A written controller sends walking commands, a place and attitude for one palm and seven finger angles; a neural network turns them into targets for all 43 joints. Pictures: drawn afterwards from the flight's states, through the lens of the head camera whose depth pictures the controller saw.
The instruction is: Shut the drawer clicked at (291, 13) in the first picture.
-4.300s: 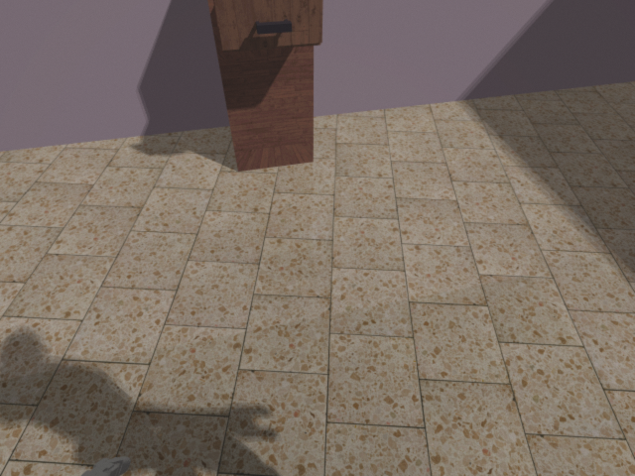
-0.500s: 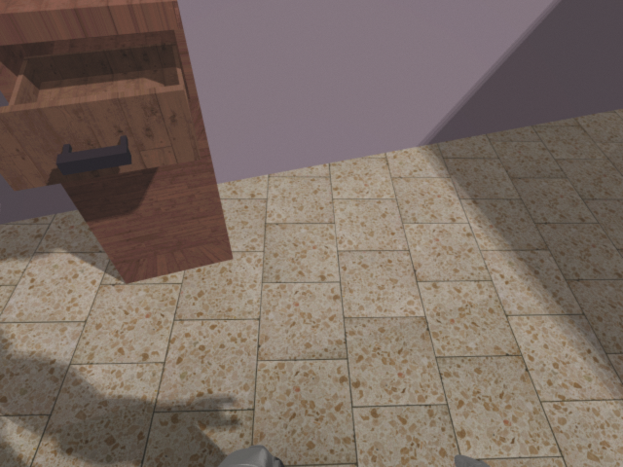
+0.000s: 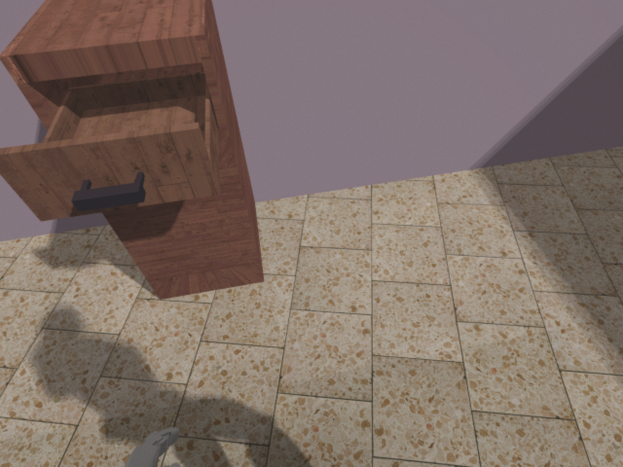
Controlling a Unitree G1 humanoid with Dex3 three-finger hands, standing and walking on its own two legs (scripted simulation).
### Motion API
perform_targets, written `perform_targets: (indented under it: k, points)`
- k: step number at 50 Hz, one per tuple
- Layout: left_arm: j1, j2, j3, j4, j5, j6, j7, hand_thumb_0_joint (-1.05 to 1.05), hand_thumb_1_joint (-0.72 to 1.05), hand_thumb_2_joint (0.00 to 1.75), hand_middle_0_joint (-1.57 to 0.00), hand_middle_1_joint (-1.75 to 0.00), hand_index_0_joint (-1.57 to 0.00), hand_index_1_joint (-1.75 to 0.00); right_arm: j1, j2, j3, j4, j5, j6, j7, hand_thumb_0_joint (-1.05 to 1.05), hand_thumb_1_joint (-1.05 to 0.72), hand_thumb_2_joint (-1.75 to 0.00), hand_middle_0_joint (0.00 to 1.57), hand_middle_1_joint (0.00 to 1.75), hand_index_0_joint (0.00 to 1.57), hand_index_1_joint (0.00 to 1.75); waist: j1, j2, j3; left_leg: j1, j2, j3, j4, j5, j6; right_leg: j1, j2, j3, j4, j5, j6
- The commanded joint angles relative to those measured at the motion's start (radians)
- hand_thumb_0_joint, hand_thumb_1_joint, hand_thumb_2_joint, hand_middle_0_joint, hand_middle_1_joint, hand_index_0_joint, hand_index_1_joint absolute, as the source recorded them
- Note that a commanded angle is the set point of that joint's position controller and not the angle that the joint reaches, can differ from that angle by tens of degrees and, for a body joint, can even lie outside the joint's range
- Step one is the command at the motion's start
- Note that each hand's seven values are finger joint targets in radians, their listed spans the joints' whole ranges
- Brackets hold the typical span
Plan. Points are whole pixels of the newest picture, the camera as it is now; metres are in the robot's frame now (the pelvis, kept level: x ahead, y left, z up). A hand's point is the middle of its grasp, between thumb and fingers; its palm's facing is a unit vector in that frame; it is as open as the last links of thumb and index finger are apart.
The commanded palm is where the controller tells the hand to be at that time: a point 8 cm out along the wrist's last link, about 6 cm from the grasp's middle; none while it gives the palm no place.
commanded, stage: turn to face it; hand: left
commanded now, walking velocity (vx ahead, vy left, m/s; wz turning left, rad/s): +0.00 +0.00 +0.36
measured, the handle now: (111, 188) +0.57 +0.38 +0.02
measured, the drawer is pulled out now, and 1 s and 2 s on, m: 0.25 0.25 0.25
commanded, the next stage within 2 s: take the last steps up to it in 0.18 s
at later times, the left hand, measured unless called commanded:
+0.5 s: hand out of the picture -0.07 +0.23 -0.18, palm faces +0.28 -0.93 -0.22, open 7.4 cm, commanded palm none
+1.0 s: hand (168, 424) +0.22 +0.24 -0.16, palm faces +0.17 -0.97 -0.20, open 7.4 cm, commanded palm none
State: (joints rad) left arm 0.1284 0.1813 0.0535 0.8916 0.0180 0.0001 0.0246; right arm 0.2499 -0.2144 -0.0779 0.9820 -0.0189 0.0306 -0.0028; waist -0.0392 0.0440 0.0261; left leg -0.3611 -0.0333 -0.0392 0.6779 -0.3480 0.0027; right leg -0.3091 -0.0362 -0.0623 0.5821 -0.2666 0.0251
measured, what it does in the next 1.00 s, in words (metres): walks ahead: left foot, then right foot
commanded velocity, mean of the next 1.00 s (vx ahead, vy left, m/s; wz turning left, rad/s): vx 0.21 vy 0.02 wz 0.11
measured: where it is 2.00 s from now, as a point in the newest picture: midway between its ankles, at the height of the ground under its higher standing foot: outside the picture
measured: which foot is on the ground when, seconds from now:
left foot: up 0.00-0.40, down 0.42-1.00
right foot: down 0.00-0.42, up 0.44-0.98, down 1.00-1.00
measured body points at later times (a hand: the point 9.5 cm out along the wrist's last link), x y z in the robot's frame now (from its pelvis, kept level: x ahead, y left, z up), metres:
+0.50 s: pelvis +0.01 +0.04 +0.00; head +0.01 +0.06 +0.45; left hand -0.08 +0.28 -0.16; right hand +0.16 -0.18 -0.12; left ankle -0.02 +0.12 -0.73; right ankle +0.02 -0.10 -0.69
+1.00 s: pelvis +0.14 +0.05 +0.00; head +0.16 +0.04 +0.45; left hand +0.21 +0.29 -0.14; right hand +0.05 -0.17 -0.16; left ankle -0.02 +0.12 -0.73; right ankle +0.23 -0.04 -0.73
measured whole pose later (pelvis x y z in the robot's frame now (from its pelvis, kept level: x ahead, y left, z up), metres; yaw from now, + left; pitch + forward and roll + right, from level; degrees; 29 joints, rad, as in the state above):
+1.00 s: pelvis +0.14 +0.05 +0.00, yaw +12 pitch -1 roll +1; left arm 0.13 0.16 0.04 0.99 0.02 -0.03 -0.01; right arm 0.51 -0.13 -0.03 1.18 -0.02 -0.05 -0.03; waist -0.06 0.02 0.05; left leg 0.03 -0.01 0.08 0.45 -0.45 0.03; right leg -0.37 -0.06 -0.11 0.58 -0.20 -0.03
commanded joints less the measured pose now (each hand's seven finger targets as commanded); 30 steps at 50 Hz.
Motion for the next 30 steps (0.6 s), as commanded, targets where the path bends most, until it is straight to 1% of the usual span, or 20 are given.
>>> perform_targets:
  k: [1, 2, 3, 5, 6, 9, 14, 16, 17, 18, 19, 20, 21, 22, 23, 24, 25, 27, 29, 30]
  points:
    - [0.095, 0.195, 0.044, -0.053, 0.004, -0.019, 0.02, 0.0, 0.9, 0.9, -0.2, -0.3, -0.2, -0.3, -0.018, -0.086, -0.025, -0.103, 0.0, 0.004, 0.001, 0.0, -0.9, -0.9, 0.2, 0.3, 0.2, 0.3, 0.043, -0.241, -0.056, -0.206, 0.045, -0.03, 0.485, -0.187, -0.032, 0.147, -0.397, 0.269, -0.275, 0.434, -0.176]
    - [0.056, 0.174, 0.034, -0.059, 0.002, -0.016, 0.018, 0.0, 0.9, 0.9, -0.2, -0.3, -0.2, -0.3, -0.007, -0.081, -0.026, -0.083, -0.001, 0.011, 0.004, 0.0, -0.9, -0.9, 0.2, 0.3, 0.2, 0.3, 0.021, -0.215, -0.026, -0.209, 0.053, -0.008, 0.534, -0.126, -0.043, 0.139, -0.339, 0.206, -0.264, 0.415, -0.156]
    - [0.05, 0.154, 0.025, -0.063, -0.001, -0.017, 0.015, 0.0, 0.9, 0.9, -0.2, -0.3, -0.2, -0.3, -0.001, -0.079, -0.023, -0.077, -0.003, 0.013, 0.009, 0.0, -0.9, -0.9, 0.2, 0.3, 0.2, 0.3, 0.018, -0.2, -0.006, -0.21, 0.058, 0.005, 0.548, -0.079, -0.05, 0.134, -0.302, 0.138, -0.252, 0.441, -0.139]
    - [0.076, 0.146, 0.022, -0.05, 0.0, -0.023, 0.015, 0.0, 0.9, 0.9, -0.2, -0.3, -0.2, -0.3, -0.002, -0.064, -0.018, -0.069, 0.0, 0.016, 0.014, 0.0, -0.9, -0.9, 0.2, 0.3, 0.2, 0.3, 0.022, -0.197, -0.014, -0.212, 0.059, 0.022, 0.519, -0.038, -0.059, 0.171, -0.278, 0.071, -0.243, 0.497, -0.129]
    - [0.101, 0.149, 0.023, -0.042, 0.002, -0.023, 0.015, 0.0, 0.9, 0.9, -0.2, -0.3, -0.2, -0.3, -0.023, -0.063, -0.013, -0.074, -0.001, 0.017, 0.014, 0.0, -0.9, -0.9, 0.2, 0.3, 0.2, 0.3, 0.036, -0.198, -0.017, -0.203, 0.063, 0.031, 0.487, -0.042, -0.065, 0.193, -0.279, 0.063, -0.235, 0.525, -0.131]
    - [0.161, 0.166, 0.025, -0.017, 0.008, -0.02, 0.015, 0.0, 0.9, 0.9, -0.2, -0.3, -0.2, -0.3, -0.08, -0.06, -0.004, -0.087, 0.002, 0.022, 0.012, 0.0, -0.9, -0.9, 0.2, 0.3, 0.2, 0.3, 0.062, -0.223, -0.026, -0.171, 0.06, 0.057, 0.368, -0.075, -0.071, 0.232, -0.284, 0.05, -0.224, 0.564, -0.149]
    - [0.202, 0.197, 0.032, 0.018, 0.015, -0.01, 0.012, 0.0, 0.9, 0.9, -0.2, -0.3, -0.2, -0.3, -0.137, -0.048, 0.012, -0.095, 0.01, 0.014, 0.011, 0.0, -0.9, -0.9, 0.2, 0.3, 0.2, 0.3, 0.086, -0.267, -0.047, -0.063, 0.048, 0.107, 0.136, -0.098, -0.056, 0.249, -0.289, 0.03, -0.19, 0.606, -0.16]
    - [0.212, 0.206, 0.038, 0.034, 0.015, -0.011, 0.01, 0.0, 0.9, 0.9, -0.2, -0.3, -0.2, -0.3, -0.125, -0.047, 0.02, -0.093, 0.01, 0.005, 0.012, 0.0, -0.9, -0.9, 0.2, 0.3, 0.2, 0.3, 0.09, -0.275, -0.067, 0.0, 0.047, 0.122, 0.045, -0.089, -0.044, 0.247, -0.306, 0.049, -0.202, 0.473, -0.149]
    - [0.206, 0.212, 0.04, 0.043, 0.013, -0.011, 0.007, 0.0, 0.9, 0.9, -0.2, -0.3, -0.2, -0.3, -0.107, -0.051, 0.021, -0.085, 0.008, -0.001, 0.013, 0.0, -0.9, -0.9, 0.2, 0.3, 0.2, 0.3, 0.078, -0.261, -0.071, 0.045, 0.046, 0.13, -0.018, -0.06, -0.038, 0.226, -0.308, 0.048, -0.203, 0.366, -0.139]
    - [0.198, 0.215, 0.039, 0.051, 0.009, -0.009, 0.003, 0.0, 0.9, 0.9, -0.2, -0.3, -0.2, -0.3, -0.084, -0.057, 0.023, -0.075, 0.004, -0.007, 0.013, 0.0, -0.9, -0.9, 0.2, 0.3, 0.2, 0.3, 0.066, -0.248, -0.069, 0.116, 0.041, 0.147, -0.097, -0.015, -0.031, 0.18, -0.296, 0.035, -0.195, 0.24, -0.12]
    - [0.182, 0.209, 0.039, 0.055, 0.004, -0.007, -0.001, 0.0, 0.9, 0.9, -0.2, -0.3, -0.2, -0.3, -0.044, -0.071, 0.021, -0.059, 0.002, -0.017, 0.013, 0.0, -0.9, -0.9, 0.2, 0.3, 0.2, 0.3, 0.04, -0.221, -0.065, 0.222, 0.042, 0.157, -0.212, 0.038, -0.022, 0.103, -0.274, 0.006, -0.164, 0.106, -0.089]
    - [0.175, 0.178, 0.032, 0.05, -0.002, -0.002, -0.008, 0.0, 0.9, 0.9, -0.2, -0.3, -0.2, -0.3, 0.012, -0.127, 0.01, -0.044, 0.0, -0.026, 0.012, 0.0, -0.9, -0.9, 0.2, 0.3, 0.2, 0.3, 0.01, -0.068, -0.071, 0.359, 0.113, 0.059, -0.305, 0.032, 0.01, -0.036, -0.217, -0.047, -0.043, -0.071, -0.047]
    - [0.162, 0.114, 0.021, 0.021, -0.007, 0.002, -0.018, 0.0, 0.9, 0.9, -0.2, -0.3, -0.2, -0.3, 0.081, -0.231, -0.016, -0.034, -0.012, -0.031, 0.006, 0.0, -0.9, -0.9, 0.2, 0.3, 0.2, 0.3, -0.028, 0.242, -0.067, 0.455, 0.349, -0.276, -0.394, -0.017, 0.113, -0.262, -0.077, -0.145, 0.194, -0.286, 0.017]
    - [0.072, 0.103, 0.007, -0.014, 0.007, 0.0, -0.016, 0.0, 0.9, 0.9, -0.2, -0.3, -0.2, -0.3, 0.146, -0.259, -0.018, -0.017, -0.012, -0.026, 0.001, 0.0, -0.9, -0.9, 0.2, 0.3, 0.2, 0.3, -0.063, 0.248, 0.009, 0.407, 0.443, -0.388, -0.476, -0.008, 0.212, -0.372, -0.043, -0.08, 0.376, -0.379, 0.01]
    - [0.051, 0.121, 0.01, -0.005, 0.015, 0.002, -0.016, 0.0, 0.9, 0.9, -0.2, -0.3, -0.2, -0.3, 0.122, -0.214, -0.006, -0.007, -0.011, -0.029, -0.006, 0.0, -0.9, -0.9, 0.2, 0.3, 0.2, 0.3, -0.05, 0.175, 0.043, 0.345, 0.417, -0.336, -0.495, -0.059, 0.222, -0.368, -0.08, -0.01, 0.452, -0.326, -0.005]
    - [0.054, 0.113, 0.012, 0.016, 0.016, 0.001, -0.022, 0.0, 0.9, 0.9, -0.2, -0.3, -0.2, -0.3, 0.081, -0.17, 0.007, -0.012, -0.007, -0.038, -0.014, 0.0, -0.9, -0.9, 0.2, 0.3, 0.2, 0.3, -0.027, 0.186, 0.077, 0.301, 0.365, -0.296, -0.501, -0.058, 0.206, -0.371, -0.086, 0.01, 0.49, -0.249, -0.008]
    - [0.079, 0.119, 0.012, 0.035, 0.013, -0.004, -0.031, 0.0, 0.9, 0.9, -0.2, -0.3, -0.2, -0.3, 0.049, -0.145, 0.017, -0.021, -0.002, -0.045, -0.019, 0.0, -0.9, -0.9, 0.2, 0.3, 0.2, 0.3, -0.005, 0.154, 0.079, 0.293, 0.344, -0.254, -0.489, -0.032, 0.2, -0.363, -0.091, 0.02, 0.513, -0.191, -0.011]
    - [0.14, 0.103, 0.005, 0.079, 0.012, -0.006, -0.038, 0.0, 0.9, 0.9, -0.2, -0.3, -0.2, -0.3, 0.029, -0.11, 0.029, -0.018, 0.001, -0.06, -0.019, 0.0, -0.9, -0.9, 0.2, 0.3, 0.2, 0.3, 0.028, 0.096, 0.083, 0.26, 0.278, -0.146, -0.499, 0.089, 0.172, -0.309, -0.091, 0.018, 0.517, -0.074, -0.004]
    - [0.171, 0.092, -0.001, 0.101, 0.01, -0.003, -0.037, 0.0, 0.9, 0.9, -0.2, -0.3, -0.2, -0.3, 0.058, -0.104, 0.03, -0.005, 0.007, -0.071, -0.019, 0.0, -0.9, -0.9, 0.2, 0.3, 0.2, 0.3, 0.039, 0.064, 0.077, 0.259, 0.251, -0.096, -0.507, 0.158, 0.17, -0.286, -0.082, 0.009, 0.502, -0.024, 0.006]
    - [0.165, 0.093, -0.001, 0.103, 0.01, -0.003, -0.036, 0.0, 0.9, 0.9, -0.2, -0.3, -0.2, -0.3, 0.074, -0.097, 0.031, 0.006, 0.01, -0.075, -0.02, 0.0, -0.9, -0.9, 0.2, 0.3, 0.2, 0.3, 0.04, 0.056, 0.087, 0.262, 0.246, -0.092, -0.517, 0.178, 0.172, -0.293, -0.082, 0.009, 0.494, -0.005, 0.008]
